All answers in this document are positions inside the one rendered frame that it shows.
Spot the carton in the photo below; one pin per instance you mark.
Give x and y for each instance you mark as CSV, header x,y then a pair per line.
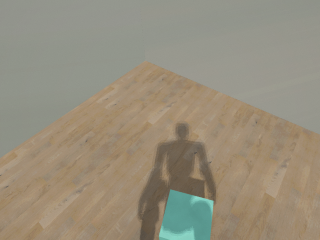
x,y
186,217

